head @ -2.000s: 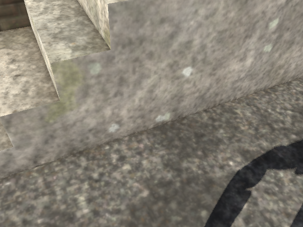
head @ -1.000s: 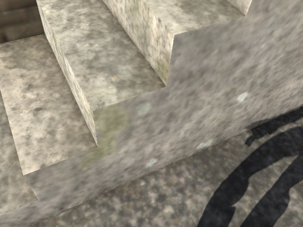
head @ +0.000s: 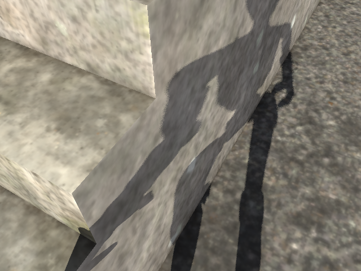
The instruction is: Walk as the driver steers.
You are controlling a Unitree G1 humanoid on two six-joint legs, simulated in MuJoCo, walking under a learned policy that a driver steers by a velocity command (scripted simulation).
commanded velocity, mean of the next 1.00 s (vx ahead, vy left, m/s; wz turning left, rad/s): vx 0.50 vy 0.00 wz -0.06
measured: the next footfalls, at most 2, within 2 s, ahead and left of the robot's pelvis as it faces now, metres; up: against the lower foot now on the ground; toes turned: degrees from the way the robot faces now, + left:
left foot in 0.06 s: +0.11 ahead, +0.13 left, +0.00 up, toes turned -4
